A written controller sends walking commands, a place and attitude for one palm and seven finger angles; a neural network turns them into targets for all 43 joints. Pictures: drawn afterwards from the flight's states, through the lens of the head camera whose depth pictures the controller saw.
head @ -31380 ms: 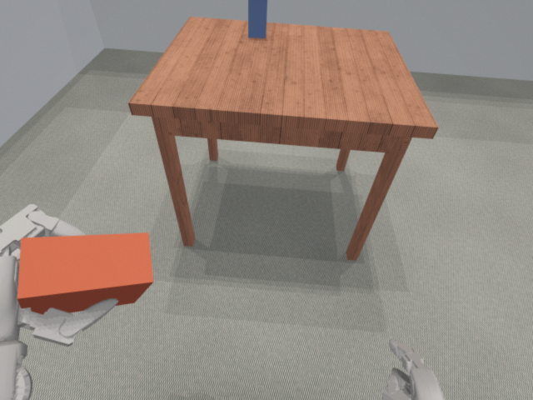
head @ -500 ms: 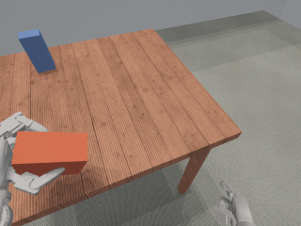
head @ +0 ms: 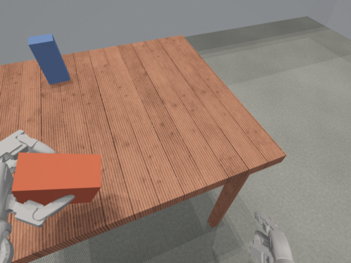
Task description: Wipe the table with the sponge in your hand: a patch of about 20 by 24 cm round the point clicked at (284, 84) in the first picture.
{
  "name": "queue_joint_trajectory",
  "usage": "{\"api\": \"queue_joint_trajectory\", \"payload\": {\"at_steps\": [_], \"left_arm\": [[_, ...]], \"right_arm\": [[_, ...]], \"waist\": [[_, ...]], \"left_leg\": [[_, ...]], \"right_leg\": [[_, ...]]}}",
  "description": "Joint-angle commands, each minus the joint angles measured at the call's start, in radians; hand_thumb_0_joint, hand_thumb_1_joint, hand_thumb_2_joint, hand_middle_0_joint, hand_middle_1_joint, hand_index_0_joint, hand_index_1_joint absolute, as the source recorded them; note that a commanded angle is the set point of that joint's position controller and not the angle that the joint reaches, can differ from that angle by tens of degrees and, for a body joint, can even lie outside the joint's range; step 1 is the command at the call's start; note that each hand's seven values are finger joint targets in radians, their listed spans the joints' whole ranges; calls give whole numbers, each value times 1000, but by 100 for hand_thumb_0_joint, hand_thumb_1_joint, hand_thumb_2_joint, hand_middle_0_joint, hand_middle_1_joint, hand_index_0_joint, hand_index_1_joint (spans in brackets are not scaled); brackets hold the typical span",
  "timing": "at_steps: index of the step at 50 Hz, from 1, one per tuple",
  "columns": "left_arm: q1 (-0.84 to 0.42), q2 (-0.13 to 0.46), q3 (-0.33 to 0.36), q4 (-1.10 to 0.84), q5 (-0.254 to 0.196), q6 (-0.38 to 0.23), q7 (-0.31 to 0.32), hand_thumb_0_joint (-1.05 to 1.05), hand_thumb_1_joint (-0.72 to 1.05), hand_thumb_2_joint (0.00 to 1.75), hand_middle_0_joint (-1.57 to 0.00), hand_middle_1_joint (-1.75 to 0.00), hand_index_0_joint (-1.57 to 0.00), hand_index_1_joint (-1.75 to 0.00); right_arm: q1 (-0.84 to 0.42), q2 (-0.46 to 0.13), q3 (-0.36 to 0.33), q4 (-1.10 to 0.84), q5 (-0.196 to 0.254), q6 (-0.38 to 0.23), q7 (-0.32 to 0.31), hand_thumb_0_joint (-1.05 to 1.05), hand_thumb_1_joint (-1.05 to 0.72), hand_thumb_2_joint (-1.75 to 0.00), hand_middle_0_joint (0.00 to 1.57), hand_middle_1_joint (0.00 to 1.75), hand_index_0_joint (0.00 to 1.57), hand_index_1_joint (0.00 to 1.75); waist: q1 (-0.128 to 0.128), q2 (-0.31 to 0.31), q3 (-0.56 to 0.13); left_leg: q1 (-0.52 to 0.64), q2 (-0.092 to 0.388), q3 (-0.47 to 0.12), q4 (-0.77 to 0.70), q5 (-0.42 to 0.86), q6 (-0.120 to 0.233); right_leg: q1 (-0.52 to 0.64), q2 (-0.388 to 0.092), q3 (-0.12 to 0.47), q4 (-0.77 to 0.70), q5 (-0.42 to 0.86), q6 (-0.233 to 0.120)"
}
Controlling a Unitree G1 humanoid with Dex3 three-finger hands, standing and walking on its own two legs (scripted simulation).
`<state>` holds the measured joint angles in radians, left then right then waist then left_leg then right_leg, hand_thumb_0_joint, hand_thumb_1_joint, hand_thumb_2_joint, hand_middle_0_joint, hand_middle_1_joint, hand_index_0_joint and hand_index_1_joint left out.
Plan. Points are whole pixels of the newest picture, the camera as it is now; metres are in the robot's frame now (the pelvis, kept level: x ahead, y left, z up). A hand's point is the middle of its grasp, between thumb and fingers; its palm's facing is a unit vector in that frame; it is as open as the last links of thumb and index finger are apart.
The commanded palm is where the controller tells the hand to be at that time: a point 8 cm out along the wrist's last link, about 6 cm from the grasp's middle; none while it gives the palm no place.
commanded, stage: shuffle to correct the standing spot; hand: left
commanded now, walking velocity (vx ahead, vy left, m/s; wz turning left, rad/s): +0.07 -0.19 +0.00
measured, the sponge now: (72, 180) +0.23 +0.20 +0.13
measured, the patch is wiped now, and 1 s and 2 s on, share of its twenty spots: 0.00 0.00 0.00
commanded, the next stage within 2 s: come to a stop and stand still in 1.52 s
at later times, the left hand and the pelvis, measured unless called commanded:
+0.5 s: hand (40, 178) +0.22 +0.24 +0.16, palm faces +0.32 -0.87 -0.37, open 10.0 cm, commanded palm +0.16 +0.28 +0.18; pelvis +0.00 +0.00 +0.00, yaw +0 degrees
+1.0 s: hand (50, 179) +0.22 +0.22 +0.16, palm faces +0.33 -0.87 -0.37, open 10.0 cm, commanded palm +0.16 +0.27 +0.18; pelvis +0.00 -0.01 +0.00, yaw +1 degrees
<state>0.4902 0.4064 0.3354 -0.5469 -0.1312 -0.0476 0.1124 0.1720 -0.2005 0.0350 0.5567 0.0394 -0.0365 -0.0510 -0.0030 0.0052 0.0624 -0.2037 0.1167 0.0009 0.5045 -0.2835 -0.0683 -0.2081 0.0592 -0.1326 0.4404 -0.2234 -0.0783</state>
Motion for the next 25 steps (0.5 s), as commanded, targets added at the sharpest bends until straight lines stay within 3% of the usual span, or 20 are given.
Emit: {"api": "queue_joint_trajectory", "payload": {"at_steps": [1,5,6,7,10,11,15,16,17,20,25], "left_arm": [[-60,152,110,-192,-8,-62,20,0,10,130,-120,-160,-120,-160],[-76,161,118,-207,-6,-66,19,0,10,130,-120,-160,-120,-160],[-80,169,116,-220,-6,-67,22,0,10,130,-120,-160,-120,-160],[-82,148,103,-228,-4,-72,21,0,10,130,-120,-160,-120,-160],[-75,165,120,-239,-4,-72,21,0,10,130,-120,-160,-120,-160],[-78,173,117,-251,-6,-73,24,0,10,130,-120,-160,-120,-160],[-64,164,123,-235,-4,-74,22,0,10,130,-120,-160,-120,-160],[-57,168,120,-232,-5,-73,24,0,10,130,-120,-160,-120,-160],[-53,151,111,-224,-3,-76,23,0,10,130,-120,-160,-120,-160],[-50,152,117,-202,-7,-65,19,0,10,130,-120,-160,-120,-160],[-78,149,108,-193,-7,-61,21,0,10,130,-120,-160,-120,-160]], "right_arm": [[-110,-117,-51,-156,8,-50,-8,0,-90,-90,20,30,20,30],[-96,-118,-53,-161,2,-51,-6,0,-90,-90,20,30,20,30],[-114,-117,-51,-159,8,-52,-9,0,-90,-90,20,30,20,30],[-106,-116,-47,-159,-1,-51,-8,0,-90,-90,20,30,20,30],[-99,-118,-54,-163,0,-54,-6,0,-90,-90,20,30,20,30],[-114,-118,-50,-162,7,-54,-8,0,-90,-90,20,30,20,30],[-93,-119,-55,-163,1,-53,-6,0,-90,-90,20,30,20,30],[-107,-120,-53,-162,7,-52,-8,0,-90,-90,20,30,20,30],[-98,-118,-48,-160,-2,-51,-7,0,-90,-90,20,30,20,30],[-91,-120,-56,-163,2,-50,-6,0,-90,-90,20,30,20,30],[-97,-121,-53,-161,2,-51,-8,0,-90,-90,20,30,20,30]], "waist": [[-12,76,-154],[-5,42,-158],[-10,76,-167],[-8,78,-158],[-3,83,-169],[-8,117,-171],[-3,95,-174],[-8,127,-172],[-5,118,-169],[-5,54,-166],[-6,51,-149]], "left_leg": [[18,34,-36,-59,124,105],[-4,39,-38,-53,125,107],[24,39,-44,-67,133,108],[4,43,-47,-72,130,112],[12,46,-43,-56,170,109],[26,46,-56,-78,173,108],[9,52,-53,-65,201,107],[25,50,-60,-84,195,108],[9,55,-62,-88,195,111],[-1,44,-41,-53,169,103],[-7,32,-37,-56,84,102]], "right_leg": [[58,-143,145,-81,161,41],[76,-140,143,-86,164,45],[64,-141,142,-77,160,42],[67,-130,128,-74,153,44],[80,-138,142,-75,197,45],[70,-135,133,-61,182,43],[90,-130,127,-64,205,46],[74,-129,125,-56,190,44],[80,-119,109,-51,183,47],[81,-136,135,-74,195,45],[45,-141,154,-95,130,40]]}}
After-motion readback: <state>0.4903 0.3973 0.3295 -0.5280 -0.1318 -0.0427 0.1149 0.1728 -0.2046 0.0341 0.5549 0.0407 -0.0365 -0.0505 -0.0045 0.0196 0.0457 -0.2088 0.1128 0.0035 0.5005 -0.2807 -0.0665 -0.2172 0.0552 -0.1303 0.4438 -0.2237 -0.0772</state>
